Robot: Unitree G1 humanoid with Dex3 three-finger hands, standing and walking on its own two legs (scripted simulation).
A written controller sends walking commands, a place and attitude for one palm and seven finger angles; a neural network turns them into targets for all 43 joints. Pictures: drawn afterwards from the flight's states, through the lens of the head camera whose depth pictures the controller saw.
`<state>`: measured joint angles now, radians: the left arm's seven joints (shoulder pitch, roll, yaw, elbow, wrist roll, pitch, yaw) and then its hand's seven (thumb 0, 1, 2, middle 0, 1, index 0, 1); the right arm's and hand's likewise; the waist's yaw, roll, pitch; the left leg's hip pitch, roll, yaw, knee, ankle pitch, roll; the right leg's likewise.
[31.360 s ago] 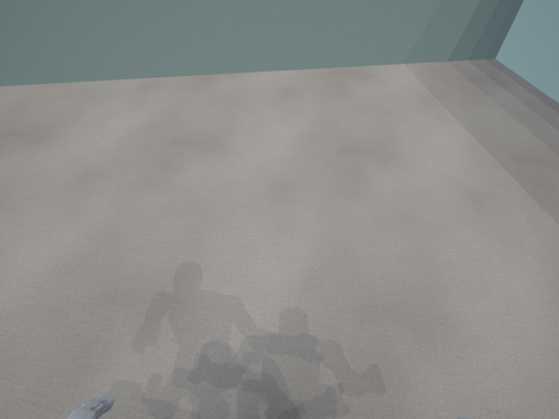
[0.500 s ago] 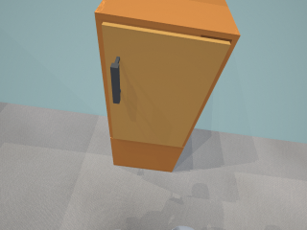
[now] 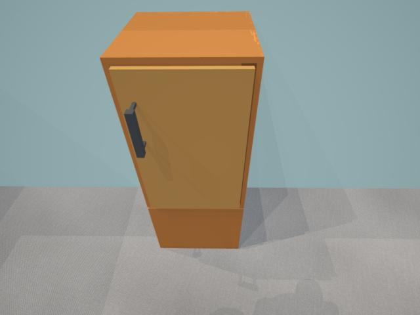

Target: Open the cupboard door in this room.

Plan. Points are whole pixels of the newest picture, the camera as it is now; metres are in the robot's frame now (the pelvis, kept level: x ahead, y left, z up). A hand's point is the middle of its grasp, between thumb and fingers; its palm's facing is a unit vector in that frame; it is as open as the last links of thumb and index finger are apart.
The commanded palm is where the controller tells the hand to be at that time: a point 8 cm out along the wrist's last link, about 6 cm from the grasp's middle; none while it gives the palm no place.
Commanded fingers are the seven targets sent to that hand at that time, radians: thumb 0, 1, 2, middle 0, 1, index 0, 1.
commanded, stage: come to a stop and stand still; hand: left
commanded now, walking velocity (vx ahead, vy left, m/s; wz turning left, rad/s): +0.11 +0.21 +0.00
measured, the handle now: (137, 130) +0.58 +0.24 +0.03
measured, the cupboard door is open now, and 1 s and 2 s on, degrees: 0 0 0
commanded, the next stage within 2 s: look again from close up in 0.84 s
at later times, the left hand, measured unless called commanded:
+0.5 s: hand out of the picture -0.02 +0.18 -0.19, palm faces +0.11 -0.98 -0.14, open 7.4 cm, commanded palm none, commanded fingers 0.00 0.90 0.90 -0.20 -0.30 -0.20 -0.30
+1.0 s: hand out of the picture +0.03 +0.23 -0.18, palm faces +0.01 -0.98 -0.21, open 7.4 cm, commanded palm none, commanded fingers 0.00 0.90 0.90 -0.20 -0.30 -0.20 -0.30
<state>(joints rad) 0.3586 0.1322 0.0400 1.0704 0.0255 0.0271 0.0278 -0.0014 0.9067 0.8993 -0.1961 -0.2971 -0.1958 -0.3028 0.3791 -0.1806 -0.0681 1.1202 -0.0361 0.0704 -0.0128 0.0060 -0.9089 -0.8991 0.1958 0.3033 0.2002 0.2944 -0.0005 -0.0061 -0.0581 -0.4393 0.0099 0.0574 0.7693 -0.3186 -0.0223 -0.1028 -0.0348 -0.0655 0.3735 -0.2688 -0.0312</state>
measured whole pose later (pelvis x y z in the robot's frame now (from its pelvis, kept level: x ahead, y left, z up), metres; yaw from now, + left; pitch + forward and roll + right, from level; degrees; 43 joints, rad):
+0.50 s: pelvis +0.04 +0.03 -0.01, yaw +0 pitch +0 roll +1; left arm 0.37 0.11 0.03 1.15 0.03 0.01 0.04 0.00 0.91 0.90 -0.20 -0.30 -0.20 -0.30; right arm 0.18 -0.14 -0.02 1.08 -0.02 -0.02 -0.04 0.01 -0.92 -0.90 0.20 0.30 0.20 0.29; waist 0.05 -0.04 0.02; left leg -0.20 0.03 0.11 0.50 -0.29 0.00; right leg -0.09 -0.06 -0.06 0.47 -0.37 0.03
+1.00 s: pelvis +0.01 +0.05 -0.01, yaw +1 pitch -1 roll +1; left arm 0.26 0.18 0.01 1.08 0.03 -0.01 0.03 0.00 0.91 0.90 -0.20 -0.30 -0.20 -0.30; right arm 0.30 -0.16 -0.01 1.11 -0.02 -0.01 -0.02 0.00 -0.91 -0.90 0.20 0.30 0.20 0.29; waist -0.01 -0.02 0.04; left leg -0.20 0.00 0.11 0.43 -0.22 0.02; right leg -0.10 -0.08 -0.06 0.44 -0.32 0.04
